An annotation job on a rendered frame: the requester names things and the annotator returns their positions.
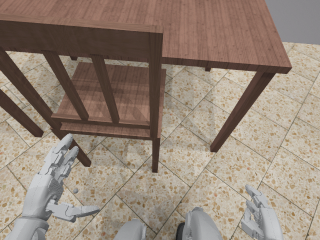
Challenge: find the chair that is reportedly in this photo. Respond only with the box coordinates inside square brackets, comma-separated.
[0, 12, 167, 173]

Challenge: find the left robot hand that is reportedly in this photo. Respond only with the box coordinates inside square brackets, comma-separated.
[22, 133, 100, 223]

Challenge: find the right robot hand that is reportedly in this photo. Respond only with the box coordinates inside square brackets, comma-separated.
[241, 184, 284, 240]

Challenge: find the table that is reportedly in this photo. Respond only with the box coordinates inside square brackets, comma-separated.
[0, 0, 293, 153]

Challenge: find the right robot shin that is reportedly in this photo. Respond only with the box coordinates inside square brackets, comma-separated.
[182, 206, 203, 240]

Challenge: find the right robot foot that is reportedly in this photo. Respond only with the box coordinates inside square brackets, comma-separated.
[175, 222, 185, 240]

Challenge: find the left robot forearm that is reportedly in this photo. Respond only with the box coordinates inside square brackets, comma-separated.
[4, 216, 49, 240]

